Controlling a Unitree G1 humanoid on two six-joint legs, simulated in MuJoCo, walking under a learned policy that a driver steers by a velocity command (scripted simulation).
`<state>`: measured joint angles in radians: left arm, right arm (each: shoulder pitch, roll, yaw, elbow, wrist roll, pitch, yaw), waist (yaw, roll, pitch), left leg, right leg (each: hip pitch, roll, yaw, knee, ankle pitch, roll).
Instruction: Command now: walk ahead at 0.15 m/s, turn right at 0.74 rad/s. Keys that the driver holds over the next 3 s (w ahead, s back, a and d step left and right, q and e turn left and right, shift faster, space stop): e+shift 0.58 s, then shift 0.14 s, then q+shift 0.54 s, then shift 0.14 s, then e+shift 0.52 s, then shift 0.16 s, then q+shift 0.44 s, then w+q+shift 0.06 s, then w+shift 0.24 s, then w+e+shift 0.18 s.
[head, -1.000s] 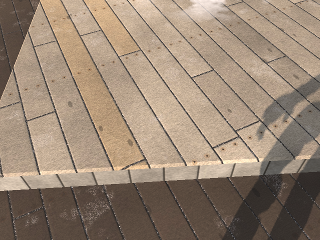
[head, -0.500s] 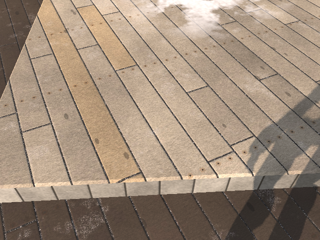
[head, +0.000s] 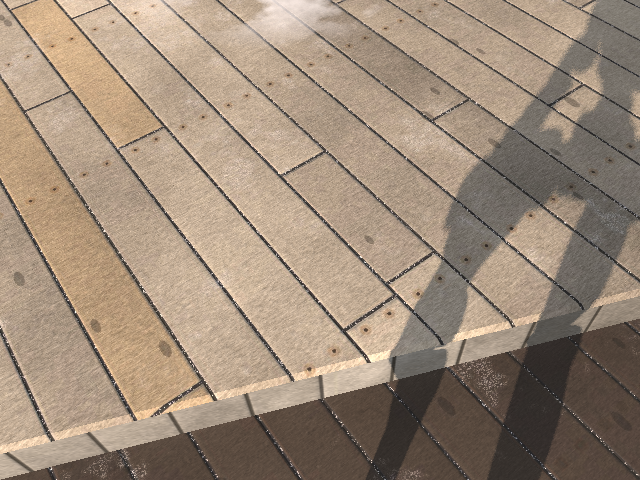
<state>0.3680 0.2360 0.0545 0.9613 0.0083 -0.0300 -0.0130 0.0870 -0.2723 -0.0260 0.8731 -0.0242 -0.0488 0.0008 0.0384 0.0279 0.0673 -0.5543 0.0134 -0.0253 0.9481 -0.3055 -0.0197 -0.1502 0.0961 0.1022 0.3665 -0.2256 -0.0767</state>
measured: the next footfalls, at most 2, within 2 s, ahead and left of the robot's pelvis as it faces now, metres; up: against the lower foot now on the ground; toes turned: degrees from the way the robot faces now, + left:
left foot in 0.20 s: +0.24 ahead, +0.09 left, +0.00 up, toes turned -17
right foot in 0.66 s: +0.10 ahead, -0.10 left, +0.00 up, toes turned -40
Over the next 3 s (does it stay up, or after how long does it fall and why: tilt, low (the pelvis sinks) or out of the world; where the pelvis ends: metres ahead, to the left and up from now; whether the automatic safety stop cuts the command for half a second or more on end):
stays up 0.32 -0.06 0.00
